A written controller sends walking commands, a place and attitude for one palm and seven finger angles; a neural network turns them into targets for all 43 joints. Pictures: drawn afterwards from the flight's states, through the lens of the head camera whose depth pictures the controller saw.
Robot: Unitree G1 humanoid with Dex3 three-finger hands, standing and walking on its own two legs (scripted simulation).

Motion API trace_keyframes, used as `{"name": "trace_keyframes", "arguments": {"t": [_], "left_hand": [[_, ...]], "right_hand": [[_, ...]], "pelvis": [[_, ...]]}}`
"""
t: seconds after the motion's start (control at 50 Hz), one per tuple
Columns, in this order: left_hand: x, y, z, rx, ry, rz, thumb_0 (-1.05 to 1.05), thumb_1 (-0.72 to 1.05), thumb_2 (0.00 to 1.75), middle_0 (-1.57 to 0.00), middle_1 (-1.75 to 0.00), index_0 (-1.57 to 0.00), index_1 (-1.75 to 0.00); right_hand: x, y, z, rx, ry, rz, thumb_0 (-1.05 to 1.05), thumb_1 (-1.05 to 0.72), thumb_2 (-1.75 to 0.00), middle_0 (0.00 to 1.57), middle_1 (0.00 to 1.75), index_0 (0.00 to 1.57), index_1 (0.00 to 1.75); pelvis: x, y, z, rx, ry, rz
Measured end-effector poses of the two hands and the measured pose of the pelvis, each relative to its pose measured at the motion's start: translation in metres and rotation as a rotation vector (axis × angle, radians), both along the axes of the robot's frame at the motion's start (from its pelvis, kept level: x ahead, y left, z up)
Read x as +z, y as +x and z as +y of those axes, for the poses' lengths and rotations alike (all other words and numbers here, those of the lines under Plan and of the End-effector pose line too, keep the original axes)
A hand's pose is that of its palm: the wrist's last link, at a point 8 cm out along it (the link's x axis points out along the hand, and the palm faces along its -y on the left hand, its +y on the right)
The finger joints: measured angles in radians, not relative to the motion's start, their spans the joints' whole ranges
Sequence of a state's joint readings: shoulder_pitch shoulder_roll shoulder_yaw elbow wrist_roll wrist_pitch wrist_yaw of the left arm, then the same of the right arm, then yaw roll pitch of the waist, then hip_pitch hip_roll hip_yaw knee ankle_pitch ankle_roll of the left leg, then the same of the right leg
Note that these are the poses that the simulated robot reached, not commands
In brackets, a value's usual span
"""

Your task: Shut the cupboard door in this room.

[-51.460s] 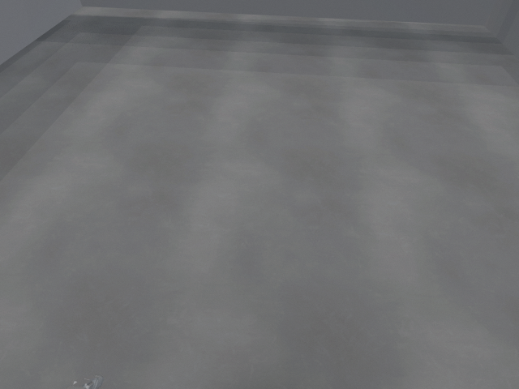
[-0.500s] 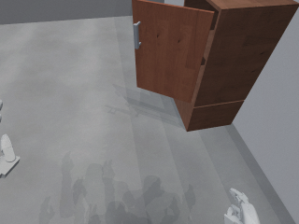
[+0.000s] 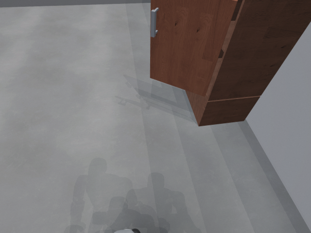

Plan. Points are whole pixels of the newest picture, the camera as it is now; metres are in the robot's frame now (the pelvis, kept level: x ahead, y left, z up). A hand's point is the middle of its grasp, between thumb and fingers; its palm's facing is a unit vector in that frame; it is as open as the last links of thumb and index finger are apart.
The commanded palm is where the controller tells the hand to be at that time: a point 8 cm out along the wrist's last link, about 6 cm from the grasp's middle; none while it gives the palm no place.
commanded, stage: let the arm hang, fingers relaxed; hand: left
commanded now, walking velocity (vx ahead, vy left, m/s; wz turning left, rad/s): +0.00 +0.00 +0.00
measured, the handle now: (155, 22) +1.11 +0.06 -0.01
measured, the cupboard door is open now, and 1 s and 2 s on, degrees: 55 55 55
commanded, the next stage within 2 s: look to check the result in 0.62 s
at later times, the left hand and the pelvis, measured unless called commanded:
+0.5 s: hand out of the picture +0.00 +0.14 -0.17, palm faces +0.00 -0.99 -0.15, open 7.3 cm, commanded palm none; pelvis +0.01 +0.00 +0.00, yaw -1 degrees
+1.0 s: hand out of the picture +0.00 +0.14 -0.17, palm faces +0.02 -0.98 -0.19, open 7.4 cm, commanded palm none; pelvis +0.03 -0.02 +0.00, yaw -1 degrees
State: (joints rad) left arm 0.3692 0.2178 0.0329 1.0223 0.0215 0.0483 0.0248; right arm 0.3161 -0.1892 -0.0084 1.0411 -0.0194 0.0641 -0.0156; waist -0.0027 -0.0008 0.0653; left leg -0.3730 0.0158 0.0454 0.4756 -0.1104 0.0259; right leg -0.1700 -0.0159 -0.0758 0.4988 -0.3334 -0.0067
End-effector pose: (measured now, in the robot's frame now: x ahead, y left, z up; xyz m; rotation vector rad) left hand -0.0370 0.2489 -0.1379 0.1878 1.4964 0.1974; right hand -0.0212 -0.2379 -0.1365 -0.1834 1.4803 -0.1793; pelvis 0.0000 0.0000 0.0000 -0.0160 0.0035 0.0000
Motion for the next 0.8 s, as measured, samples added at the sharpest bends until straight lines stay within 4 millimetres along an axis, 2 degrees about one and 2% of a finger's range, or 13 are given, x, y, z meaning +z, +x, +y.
{"name": "trace_keyframes", "arguments": {"t": [0.08, 0.16, 0.24, 0.36, 0.48, 0.66, 0.8], "left_hand": [[0.008, -0.035, 0.0, 0.012, 0.009, 0.091, -0.01, 0.94, 0.9, -0.2, -0.29, -0.2, -0.3], [0.008, -0.046, -0.006, 0.015, 0.0, 0.12, 0.0, 0.92, 0.9, -0.2, -0.29, -0.2, -0.3], [0.003, -0.034, -0.016, 0.009, -0.024, 0.085, 0.0, 0.92, 0.9, -0.2, -0.29, -0.2, -0.3], [-0.005, 0.004, -0.037, -0.011, -0.069, -0.02, 0.0, 0.91, 0.9, -0.2, -0.29, -0.2, -0.3], [-0.007, 0.034, -0.053, -0.027, -0.1, -0.091, 0.0, 0.91, 0.9, -0.2, -0.29, -0.2, -0.3], [-0.004, 0.035, -0.051, -0.021, -0.074, -0.056, 0.01, 0.92, 0.9, -0.2, -0.29, -0.2, -0.3], [-0.001, 0.028, -0.049, -0.006, -0.051, -0.017, 0.0, 0.91, 0.9, -0.2, -0.29, -0.2, -0.3]], "right_hand": [[-0.002, -0.011, -0.001, -0.03, 0.005, 0.009, 0.01, -0.92, -0.9, 0.2, 0.3, 0.2, 0.29], [-0.005, -0.01, 0.002, -0.048, 0.015, -0.014, 0.01, -0.91, -0.9, 0.2, 0.3, 0.2, 0.29], [-0.008, -0.002, 0.008, -0.052, 0.029, -0.046, 0.0, -0.91, -0.9, 0.2, 0.3, 0.2, 0.29], [-0.009, 0.01, 0.021, -0.053, 0.059, -0.083, 0.0, -0.91, -0.9, 0.2, 0.3, 0.2, 0.29], [-0.01, 0.008, 0.025, -0.063, 0.069, -0.07, 0.01, -0.93, -0.9, 0.2, 0.3, 0.2, 0.29], [-0.01, 0.001, 0.026, -0.078, 0.084, -0.027, 0.0, -0.92, -0.9, 0.2, 0.3, 0.2, 0.29], [-0.011, 0.006, 0.02, -0.071, 0.085, -0.007, 0.0, -0.91, -0.9, 0.2, 0.3, 0.2, 0.29]], "pelvis": [[0.002, -0.001, 0.0, -0.009, 0.001, -0.011], [0.003, 0.0, 0.001, -0.017, 0.001, -0.027], [0.003, 0.001, 0.0, -0.021, 0.003, -0.037], [0.003, 0.004, -0.001, -0.024, 0.009, -0.036], [0.004, 0.008, -0.003, -0.024, 0.014, -0.031], [0.005, 0.016, -0.009, -0.024, 0.017, -0.028], [0.004, 0.022, -0.014, -0.021, 0.018, -0.027]]}}
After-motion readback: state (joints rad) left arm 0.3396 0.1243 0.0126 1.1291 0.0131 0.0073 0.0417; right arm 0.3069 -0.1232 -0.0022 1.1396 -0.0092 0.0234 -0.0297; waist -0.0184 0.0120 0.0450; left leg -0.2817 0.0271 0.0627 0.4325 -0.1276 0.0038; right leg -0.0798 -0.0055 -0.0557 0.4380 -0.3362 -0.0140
